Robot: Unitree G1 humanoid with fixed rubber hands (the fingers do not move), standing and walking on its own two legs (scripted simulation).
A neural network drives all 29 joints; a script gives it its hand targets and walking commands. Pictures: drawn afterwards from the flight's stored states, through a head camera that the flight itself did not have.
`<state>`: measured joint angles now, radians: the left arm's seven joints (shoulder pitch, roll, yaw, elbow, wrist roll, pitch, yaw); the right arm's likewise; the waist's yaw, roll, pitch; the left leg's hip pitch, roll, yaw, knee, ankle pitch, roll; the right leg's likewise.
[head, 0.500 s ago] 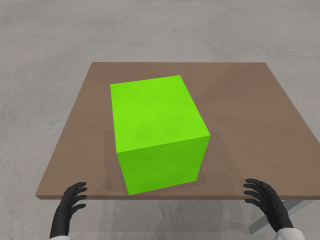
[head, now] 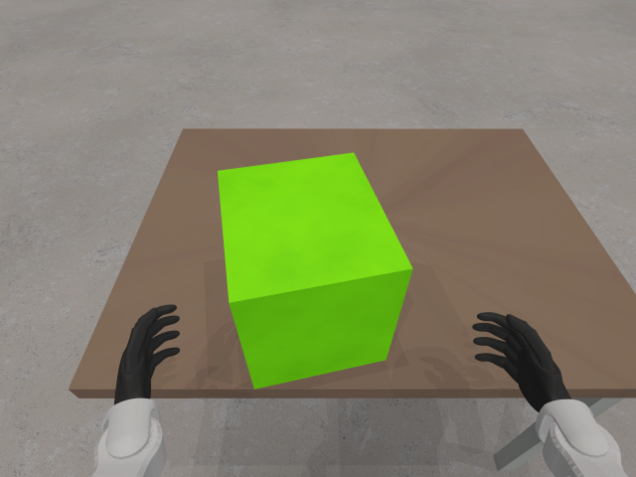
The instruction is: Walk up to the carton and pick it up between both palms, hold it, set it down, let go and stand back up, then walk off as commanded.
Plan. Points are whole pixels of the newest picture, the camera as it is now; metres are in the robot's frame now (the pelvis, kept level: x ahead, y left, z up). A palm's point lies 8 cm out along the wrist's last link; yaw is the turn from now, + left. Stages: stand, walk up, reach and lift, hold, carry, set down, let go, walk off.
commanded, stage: reach and lift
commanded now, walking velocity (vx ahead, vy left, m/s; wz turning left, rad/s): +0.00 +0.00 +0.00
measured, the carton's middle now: (304, 268) +0.41 +0.03 +0.01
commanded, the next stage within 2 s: none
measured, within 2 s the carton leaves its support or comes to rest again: neither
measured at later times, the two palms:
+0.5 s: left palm (149, 335) +0.26 +0.20 +0.09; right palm (530, 311) +0.29 -0.24 +0.08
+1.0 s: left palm (154, 268) +0.33 +0.20 +0.12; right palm (515, 234) +0.36 -0.23 +0.13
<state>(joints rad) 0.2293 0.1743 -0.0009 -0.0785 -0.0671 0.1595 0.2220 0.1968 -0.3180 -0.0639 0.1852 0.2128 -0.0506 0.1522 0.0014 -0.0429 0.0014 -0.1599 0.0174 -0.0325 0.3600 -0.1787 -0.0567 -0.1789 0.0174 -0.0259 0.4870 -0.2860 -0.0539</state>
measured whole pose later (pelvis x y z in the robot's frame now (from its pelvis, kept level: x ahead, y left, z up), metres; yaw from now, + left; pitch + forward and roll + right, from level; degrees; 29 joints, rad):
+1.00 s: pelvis -0.01 +0.00 +0.00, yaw +0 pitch -1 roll +2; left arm -0.37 0.17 0.09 0.07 -0.07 0.65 0.21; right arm -0.54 -0.41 -0.02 0.52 0.33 0.30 0.06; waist 0.00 -0.04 0.00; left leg -0.16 0.02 -0.03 0.32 -0.14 -0.06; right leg -0.19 0.02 -0.03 0.47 -0.26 -0.05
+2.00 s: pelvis -0.01 +0.01 +0.00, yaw +0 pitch +11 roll +1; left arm -0.75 0.17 0.09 0.92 -0.07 0.06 0.21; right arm -0.93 -0.36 0.06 1.20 0.35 -0.04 0.06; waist 0.06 -0.04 -0.11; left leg -0.46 0.04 -0.03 0.41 -0.15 -0.06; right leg -0.45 0.04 -0.03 0.47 -0.22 -0.05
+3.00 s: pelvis +0.00 +0.01 -0.01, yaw -1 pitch +23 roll -1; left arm -0.75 0.09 0.09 0.99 -0.10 -0.16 0.21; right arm -0.93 -0.19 0.06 1.26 0.34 -0.19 0.02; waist 0.06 0.00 -0.25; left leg -0.72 0.06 -0.03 0.49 -0.18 -0.06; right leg -0.67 0.06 -0.03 0.47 -0.20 -0.05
